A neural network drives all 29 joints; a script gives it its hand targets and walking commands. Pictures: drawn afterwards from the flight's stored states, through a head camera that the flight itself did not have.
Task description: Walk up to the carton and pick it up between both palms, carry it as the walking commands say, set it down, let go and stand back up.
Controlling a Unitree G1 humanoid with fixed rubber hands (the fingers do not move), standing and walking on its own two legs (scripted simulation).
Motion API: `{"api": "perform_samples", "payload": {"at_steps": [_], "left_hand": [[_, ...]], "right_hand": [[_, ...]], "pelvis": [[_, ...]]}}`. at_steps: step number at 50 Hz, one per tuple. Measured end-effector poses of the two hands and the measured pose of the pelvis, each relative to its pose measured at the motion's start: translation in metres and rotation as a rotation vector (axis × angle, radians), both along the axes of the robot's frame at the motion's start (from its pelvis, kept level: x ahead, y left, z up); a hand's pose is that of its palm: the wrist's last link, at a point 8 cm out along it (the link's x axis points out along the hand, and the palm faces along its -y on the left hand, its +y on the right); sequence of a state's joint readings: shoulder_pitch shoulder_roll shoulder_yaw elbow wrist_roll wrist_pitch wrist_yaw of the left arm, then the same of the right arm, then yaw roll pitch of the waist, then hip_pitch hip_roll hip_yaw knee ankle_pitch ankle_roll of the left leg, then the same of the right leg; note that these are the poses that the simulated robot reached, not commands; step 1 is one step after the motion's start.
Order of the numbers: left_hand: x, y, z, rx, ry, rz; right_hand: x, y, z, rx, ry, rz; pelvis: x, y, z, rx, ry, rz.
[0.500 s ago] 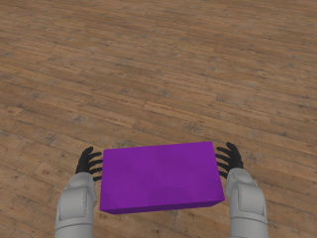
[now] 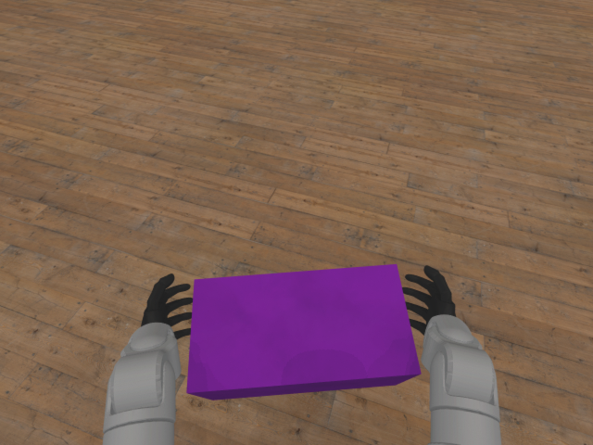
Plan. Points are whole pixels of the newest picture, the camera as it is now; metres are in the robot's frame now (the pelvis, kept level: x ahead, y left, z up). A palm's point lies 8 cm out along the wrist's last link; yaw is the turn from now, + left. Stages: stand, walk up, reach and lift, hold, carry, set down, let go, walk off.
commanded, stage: carry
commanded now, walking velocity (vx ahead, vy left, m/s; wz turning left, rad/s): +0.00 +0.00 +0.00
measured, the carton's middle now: (300, 335) +0.29 -0.01 -0.05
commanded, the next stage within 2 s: hold in 0.14 s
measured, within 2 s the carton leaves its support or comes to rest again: neither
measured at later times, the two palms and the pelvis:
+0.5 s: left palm (154, 314) +0.28 +0.19 +0.04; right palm (435, 306) +0.28 -0.19 +0.05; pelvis +0.00 +0.00 +0.01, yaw -2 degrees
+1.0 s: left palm (172, 329) +0.30 +0.19 -0.05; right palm (415, 323) +0.31 -0.19 -0.03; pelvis +0.02 +0.01 +0.00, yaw +1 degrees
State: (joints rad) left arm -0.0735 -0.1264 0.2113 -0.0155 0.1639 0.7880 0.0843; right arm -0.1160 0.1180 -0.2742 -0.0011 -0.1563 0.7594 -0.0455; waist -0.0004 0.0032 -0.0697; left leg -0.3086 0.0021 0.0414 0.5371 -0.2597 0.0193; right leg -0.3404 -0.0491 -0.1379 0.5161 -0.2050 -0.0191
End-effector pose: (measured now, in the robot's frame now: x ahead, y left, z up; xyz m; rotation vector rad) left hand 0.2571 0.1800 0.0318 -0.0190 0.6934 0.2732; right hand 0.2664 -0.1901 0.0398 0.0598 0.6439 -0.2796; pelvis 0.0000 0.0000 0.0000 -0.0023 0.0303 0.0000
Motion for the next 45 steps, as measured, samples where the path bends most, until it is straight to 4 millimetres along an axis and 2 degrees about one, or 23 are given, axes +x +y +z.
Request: {"api": "perform_samples", "payload": {"at_steps": [7, 15, 23, 26, 32, 37, 45], "left_hand": [[0.0, 0.0, 0.0, 0.019, 0.017, -0.014], [0.004, 0.0, -0.017, 0.059, 0.064, -0.087], [0.016, 0.005, 0.008, 0.025, -0.031, -0.05], [0.021, 0.008, 0.011, -0.009, -0.03, -0.059], [0.022, 0.013, -0.009, -0.024, 0.038, -0.115], [0.023, 0.013, -0.032, -0.026, 0.068, -0.116], [0.041, 0.01, -0.064, -0.018, 0.098, -0.112]], "right_hand": [[-0.001, 0.0, -0.002, -0.003, 0.016, 0.005], [0.004, -0.001, -0.013, -0.065, 0.064, 0.052], [0.016, 0.004, 0.013, -0.037, -0.033, 0.04], [0.018, 0.004, 0.012, -0.008, -0.027, 0.042], [0.016, 0.002, -0.01, 0.016, 0.047, 0.069], [0.024, 0.002, -0.028, 0.012, 0.068, 0.077], [0.038, 0.001, -0.058, 0.005, 0.09, 0.073]], "pelvis": [[0.001, 0.0, 0.001, -0.001, 0.001, -0.001], [-0.004, 0.0, 0.005, 0.007, -0.05, -0.053], [-0.002, 0.004, 0.009, 0.005, -0.068, -0.064], [-0.003, 0.005, 0.01, -0.002, -0.091, -0.016], [-0.006, 0.009, 0.01, -0.003, -0.106, 0.017], [-0.007, 0.014, 0.007, -0.001, -0.083, 0.016], [0.004, 0.015, 0.002, -0.002, 0.037, 0.01]]}}
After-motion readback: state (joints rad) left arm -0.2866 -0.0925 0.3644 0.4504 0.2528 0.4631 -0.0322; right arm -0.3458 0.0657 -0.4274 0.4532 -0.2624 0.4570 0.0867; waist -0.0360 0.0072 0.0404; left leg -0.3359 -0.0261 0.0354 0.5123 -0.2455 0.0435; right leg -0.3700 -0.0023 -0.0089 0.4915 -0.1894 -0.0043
